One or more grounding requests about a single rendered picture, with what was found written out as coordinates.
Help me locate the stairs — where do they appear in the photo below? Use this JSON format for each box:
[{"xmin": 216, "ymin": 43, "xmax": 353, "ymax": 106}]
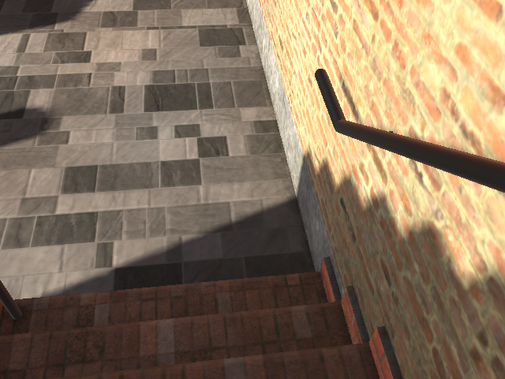
[{"xmin": 0, "ymin": 272, "xmax": 380, "ymax": 379}]

